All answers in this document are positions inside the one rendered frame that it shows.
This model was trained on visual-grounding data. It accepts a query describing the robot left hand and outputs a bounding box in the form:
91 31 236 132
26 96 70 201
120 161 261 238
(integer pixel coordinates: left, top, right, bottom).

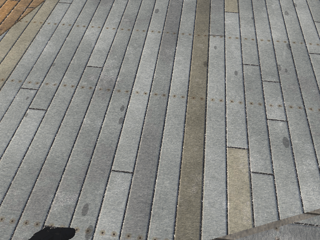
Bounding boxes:
28 227 76 240

